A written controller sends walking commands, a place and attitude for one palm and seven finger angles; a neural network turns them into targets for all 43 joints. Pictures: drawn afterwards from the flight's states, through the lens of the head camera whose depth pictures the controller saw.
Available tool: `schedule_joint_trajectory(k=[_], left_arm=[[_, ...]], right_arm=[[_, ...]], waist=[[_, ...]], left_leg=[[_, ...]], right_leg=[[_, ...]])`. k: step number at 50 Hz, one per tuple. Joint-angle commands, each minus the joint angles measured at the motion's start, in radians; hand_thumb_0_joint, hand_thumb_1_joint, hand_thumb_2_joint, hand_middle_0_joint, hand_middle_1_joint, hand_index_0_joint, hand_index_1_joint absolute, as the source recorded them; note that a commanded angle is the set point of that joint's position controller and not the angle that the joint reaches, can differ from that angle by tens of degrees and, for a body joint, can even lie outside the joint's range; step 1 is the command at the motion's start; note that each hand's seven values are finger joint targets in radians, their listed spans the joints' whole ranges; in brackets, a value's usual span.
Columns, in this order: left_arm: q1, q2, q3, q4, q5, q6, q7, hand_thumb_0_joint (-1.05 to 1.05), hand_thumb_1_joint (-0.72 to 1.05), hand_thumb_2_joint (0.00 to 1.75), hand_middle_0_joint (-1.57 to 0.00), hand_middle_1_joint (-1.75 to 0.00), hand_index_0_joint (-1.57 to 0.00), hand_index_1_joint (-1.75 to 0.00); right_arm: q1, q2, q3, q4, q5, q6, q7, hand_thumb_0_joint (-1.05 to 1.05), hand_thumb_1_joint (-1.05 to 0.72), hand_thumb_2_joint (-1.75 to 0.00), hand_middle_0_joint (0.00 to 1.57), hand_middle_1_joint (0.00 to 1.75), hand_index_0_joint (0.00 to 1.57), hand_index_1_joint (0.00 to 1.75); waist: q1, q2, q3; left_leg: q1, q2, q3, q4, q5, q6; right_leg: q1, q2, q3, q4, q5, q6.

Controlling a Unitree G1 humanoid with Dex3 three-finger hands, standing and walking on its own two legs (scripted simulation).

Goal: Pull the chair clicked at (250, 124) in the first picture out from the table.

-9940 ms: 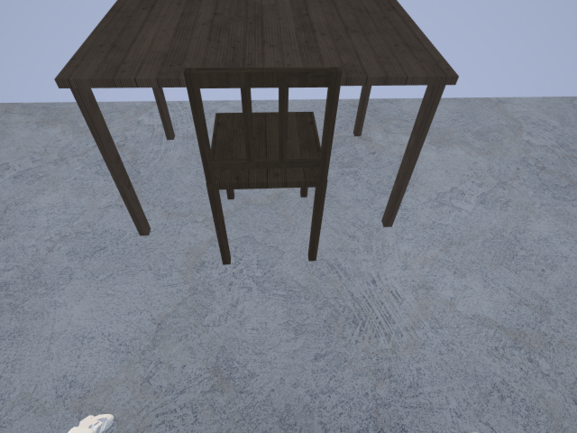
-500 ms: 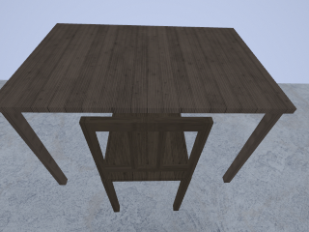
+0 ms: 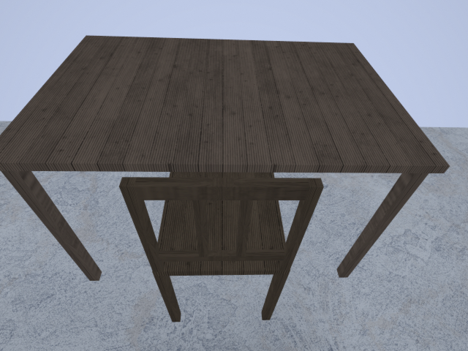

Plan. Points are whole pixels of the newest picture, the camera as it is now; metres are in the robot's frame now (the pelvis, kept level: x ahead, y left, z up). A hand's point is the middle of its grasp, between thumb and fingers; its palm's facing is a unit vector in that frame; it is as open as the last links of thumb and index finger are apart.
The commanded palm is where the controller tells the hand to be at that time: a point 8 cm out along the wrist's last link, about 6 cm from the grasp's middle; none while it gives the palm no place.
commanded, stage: look again from close up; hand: left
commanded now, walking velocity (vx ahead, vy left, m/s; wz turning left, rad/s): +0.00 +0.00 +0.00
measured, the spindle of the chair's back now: (201, 228) +0.40 +0.10 -0.10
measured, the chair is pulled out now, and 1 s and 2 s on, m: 0.00 0.00 0.00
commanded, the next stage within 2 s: shuffle to correct the standing spot in 0.40 s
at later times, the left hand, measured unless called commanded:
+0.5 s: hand out of the picture -0.05 +0.14 -0.18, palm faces +0.10 -0.99 -0.14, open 7.3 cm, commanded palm none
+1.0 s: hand out of the picture -0.04 +0.11 -0.18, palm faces +0.12 -0.98 -0.17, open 7.3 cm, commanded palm none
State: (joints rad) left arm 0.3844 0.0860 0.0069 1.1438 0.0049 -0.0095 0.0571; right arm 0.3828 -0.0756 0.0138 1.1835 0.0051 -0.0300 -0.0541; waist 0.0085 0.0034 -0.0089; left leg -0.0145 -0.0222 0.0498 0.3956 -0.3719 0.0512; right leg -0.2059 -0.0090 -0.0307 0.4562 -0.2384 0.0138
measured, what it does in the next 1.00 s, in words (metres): shifts its weight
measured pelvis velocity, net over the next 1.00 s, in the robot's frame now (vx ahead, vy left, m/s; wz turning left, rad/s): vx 0.00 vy -0.05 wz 0.05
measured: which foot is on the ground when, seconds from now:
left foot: down 0.00-1.00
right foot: down 0.00-1.00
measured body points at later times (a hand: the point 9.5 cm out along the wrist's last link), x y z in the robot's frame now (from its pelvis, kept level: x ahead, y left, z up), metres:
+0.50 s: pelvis +0.00 +0.00 +0.00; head -0.01 +0.01 +0.45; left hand -0.05 +0.19 -0.17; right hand -0.06 -0.19 -0.16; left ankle -0.10 +0.08 -0.74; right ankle +0.00 -0.13 -0.74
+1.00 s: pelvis +0.00 -0.05 -0.01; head +0.02 -0.04 +0.44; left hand -0.04 +0.16 -0.17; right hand -0.05 -0.26 -0.16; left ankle -0.10 +0.08 -0.74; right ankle +0.00 -0.13 -0.74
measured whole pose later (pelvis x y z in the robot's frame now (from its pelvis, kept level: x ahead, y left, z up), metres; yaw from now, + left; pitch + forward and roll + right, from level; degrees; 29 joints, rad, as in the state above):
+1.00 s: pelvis +0.00 -0.05 -0.01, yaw +3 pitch +1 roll -1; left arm 0.38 0.12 0.04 1.08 0.02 0.03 0.04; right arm 0.39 -0.09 -0.03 1.17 -0.01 0.00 -0.07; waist -0.01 -0.01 0.00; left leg -0.08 0.04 -0.02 0.48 -0.41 -0.02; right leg -0.25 0.03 -0.11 0.53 -0.29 -0.06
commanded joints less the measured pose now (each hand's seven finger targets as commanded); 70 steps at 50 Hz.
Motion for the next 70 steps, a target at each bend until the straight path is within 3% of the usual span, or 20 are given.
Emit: schedule_joint_trajectory(k=[1,12,25,27,38,42,49,52,54,55,58,61,63,64,65,66,67,68,69,70], left_arm=[[0.106,0.065,0.008,-0.007,0.004,-0.007,0.002,0.00,0.90,0.90,-0.20,-0.30,-0.20,-0.30],[0.106,0.064,0.011,-0.009,0.004,-0.006,0.003,0.00,0.90,0.90,-0.20,-0.30,-0.20,-0.30],[0.103,0.062,0.010,-0.009,0.005,-0.002,0.002,0.00,0.90,0.90,-0.20,-0.30,-0.20,-0.30],[0.101,0.060,0.011,-0.008,0.003,-0.001,0.001,0.00,0.90,0.90,-0.20,-0.30,-0.20,-0.30],[0.090,0.070,0.023,-0.046,0.012,0.022,-0.010,0.00,0.90,0.90,-0.20,-0.30,-0.20,-0.30],[0.099,0.078,0.033,-0.056,0.016,0.026,-0.013,0.00,0.90,0.90,-0.20,-0.30,-0.20,-0.30],[0.126,0.107,0.052,-0.084,0.019,0.036,-0.015,0.00,0.90,0.90,-0.20,-0.30,-0.20,-0.30],[0.141,0.146,0.065,-0.095,0.023,0.037,-0.013,0.00,0.90,0.90,-0.20,-0.30,-0.20,-0.30],[0.147,0.174,0.073,-0.102,0.028,0.041,-0.008,0.00,0.90,0.90,-0.20,-0.30,-0.20,-0.30],[0.134,0.175,0.073,-0.114,0.033,0.047,-0.006,0.00,0.90,0.90,-0.20,-0.30,-0.20,-0.30],[0.051,0.164,0.071,-0.172,0.038,0.054,-0.003,0.00,0.90,0.90,-0.20,-0.30,-0.20,-0.30],[0.015,0.163,0.068,-0.198,0.041,0.039,0.003,0.00,0.90,0.90,-0.20,-0.30,-0.20,-0.30],[0.016,0.157,0.057,-0.184,0.035,0.025,0.008,0.00,0.90,0.90,-0.20,-0.30,-0.20,-0.30],[0.003,0.151,0.054,-0.179,0.030,0.021,0.009,0.00,0.90,0.90,-0.20,-0.30,-0.20,-0.30],[-0.014,0.143,0.049,-0.170,0.021,0.018,0.008,0.00,0.90,0.90,-0.20,-0.30,-0.20,-0.30],[-0.024,0.117,0.040,-0.165,0.012,0.016,0.004,0.00,0.90,0.90,-0.20,-0.30,-0.20,-0.30],[-0.017,0.093,0.032,-0.162,0.006,0.013,-0.003,0.00,0.90,0.90,-0.20,-0.30,-0.20,-0.30],[-0.006,0.085,0.029,-0.156,0.003,0.014,-0.006,0.00,0.90,0.90,-0.20,-0.30,-0.20,-0.30],[0.000,0.087,0.026,-0.136,0.017,0.018,-0.008,0.00,0.90,0.90,-0.20,-0.30,-0.20,-0.30],[0.033,0.087,0.025,-0.118,0.025,0.016,-0.010,0.00,0.90,0.90,-0.20,-0.30,-0.20,-0.30]], right_arm=[[0.123,-0.076,-0.008,0.004,-0.002,-0.009,-0.010,0.00,-0.90,-0.90,0.20,0.30,0.20,0.30],[0.130,-0.072,-0.007,0.004,-0.003,-0.009,-0.012,0.00,-0.90,-0.90,0.20,0.30,0.20,0.30],[0.133,-0.068,-0.005,0.002,-0.003,-0.006,-0.011,0.00,-0.90,-0.90,0.20,0.30,0.20,0.30],[0.132,-0.070,-0.007,0.000,-0.003,-0.008,-0.011,0.00,-0.90,-0.90,0.20,0.30,0.20,0.30],[0.137,-0.108,-0.036,-0.003,-0.012,0.005,-0.022,0.00,-0.90,-0.90,0.20,0.30,0.20,0.30],[0.145,-0.117,-0.046,-0.003,-0.016,0.010,-0.027,0.00,-0.90,-0.90,0.20,0.30,0.20,0.30],[0.126,-0.130,-0.064,-0.022,-0.018,0.028,-0.027,0.00,-0.90,-0.90,0.20,0.30,0.20,0.30],[0.134,-0.114,-0.069,-0.031,-0.013,0.039,-0.025,0.00,-0.90,-0.90,0.20,0.30,0.20,0.30],[0.107,-0.106,-0.072,-0.042,-0.008,0.052,-0.028,0.00,-0.90,-0.90,0.20,0.30,0.20,0.30],[0.075,-0.110,-0.071,-0.057,-0.010,0.055,-0.030,0.00,-0.90,-0.90,0.20,0.30,0.20,0.30],[0.051,-0.104,-0.071,-0.079,-0.015,0.056,-0.024,0.00,-0.90,-0.90,0.20,0.30,0.20,0.30],[0.044,-0.080,-0.054,-0.102,-0.021,0.048,-0.011,0.00,-0.90,-0.90,0.20,0.30,0.20,0.30],[0.055,-0.045,-0.040,-0.104,-0.021,0.043,0.000,0.00,-0.90,-0.90,0.20,0.30,0.20,0.30],[0.088,-0.036,-0.032,-0.095,-0.022,0.040,0.003,0.00,-0.90,-0.90,0.20,0.30,0.20,0.30],[0.135,-0.027,-0.022,-0.080,-0.019,0.033,0.006,0.00,-0.90,-0.90,0.20,0.30,0.20,0.30],[0.143,-0.035,-0.017,-0.071,-0.019,0.024,0.004,0.00,-0.90,-0.90,0.20,0.30,0.20,0.30],[0.129,-0.058,-0.016,-0.074,-0.024,0.019,0.000,0.00,-0.90,-0.90,0.20,0.30,0.20,0.30],[0.107,-0.080,-0.017,-0.085,-0.024,0.016,-0.003,0.00,-0.90,-0.90,0.20,0.30,0.20,0.30],[0.055,-0.081,-0.012,-0.085,-0.018,0.006,-0.001,0.00,-0.90,-0.90,0.20,0.30,0.20,0.30],[0.020,-0.074,-0.006,-0.095,-0.011,-0.001,-0.002,0.00,-0.90,-0.90,0.20,0.30,0.20,0.30]], waist=[[-0.003,0.006,0.114],[-0.002,0.015,0.108],[-0.002,0.028,0.148],[-0.007,-0.003,0.121],[-0.016,0.072,0.143],[-0.017,0.079,0.112],[-0.009,0.015,0.102],[-0.005,-0.083,0.047],[0.009,-0.159,0.030],[0.020,-0.153,0.050],[-0.001,-0.062,0.049],[-0.008,0.007,0.053],[-0.013,0.051,0.055],[-0.034,0.050,0.074],[-0.051,0.050,0.067],[-0.047,0.104,0.116],[-0.032,0.169,0.157],[-0.018,0.213,0.182],[0.011,0.257,0.228],[0.041,0.186,0.237]], left_leg=[[-0.130,0.133,-0.093,-0.066,0.413,-0.004],[-0.129,0.132,-0.096,-0.061,0.448,-0.004],[-0.159,0.130,-0.097,-0.077,0.364,-0.003],[-0.143,0.139,-0.111,-0.075,0.400,-0.001],[-0.163,0.208,-0.208,-0.068,0.471,0.027],[-0.146,0.206,-0.186,-0.027,0.534,0.019],[-0.232,0.173,-0.115,0.042,0.376,-0.003],[-0.284,0.108,-0.034,0.150,0.206,-0.030],[-0.355,0.055,0.005,0.331,-0.141,-0.042],[-0.381,0.066,-0.010,0.434,-0.206,-0.036],[-0.376,0.082,-0.004,0.581,-0.167,-0.033],[-0.323,0.085,-0.019,0.503,-0.140,-0.027],[-0.237,0.074,-0.022,0.348,-0.078,-0.023],[-0.178,0.072,-0.024,0.238,-0.025,-0.017],[-0.085,0.065,-0.026,0.068,0.050,-0.009],[-0.097,0.098,-0.100,-0.060,0.020,0.012],[-0.194,0.164,-0.214,-0.134,-0.073,0.048],[-0.309,0.231,-0.299,-0.213,-0.172,0.086],[-0.401,0.264,-0.353,-0.264,-0.165,0.110],[-0.439,0.252,-0.319,-0.253,-0.081,0.103]], right_leg=[[0.030,-0.075,0.068,-0.032,0.260,-0.048],[0.040,-0.077,0.059,-0.027,0.269,-0.049],[0.018,-0.072,0.065,-0.039,0.211,-0.046],[0.029,-0.067,0.047,-0.028,0.222,-0.039],[-0.046,-0.039,-0.021,0.028,0.127,-0.030],[-0.032,-0.038,-0.024,0.036,0.190,-0.040],[0.038,-0.053,0.021,0.040,0.326,-0.059],[0.129,-0.120,0.088,0.011,0.503,-0.080],[0.171,-0.188,0.174,-0.089,0.513,-0.113],[0.141,-0.194,0.195,-0.119,0.449,-0.144],[0.024,-0.188,0.195,-0.146,0.284,-0.251],[-0.091,-0.214,0.252,-0.186,0.034,-0.279],[-0.162,-0.215,0.275,-0.210,-0.133,-0.253],[-0.210,-0.200,0.265,-0.208,-0.210,-0.217],[-0.250,-0.167,0.227,-0.174,-0.261,-0.173],[-0.272,-0.103,0.174,-0.113,-0.283,-0.123],[-0.237,-0.022,0.119,-0.043,-0.210,-0.067],[-0.156,0.014,0.056,0.038,-0.124,-0.028],[-0.090,-0.010,0.035,0.102,-0.061,-0.025],[-0.025,-0.033,0.050,0.095,-0.022,-0.029]])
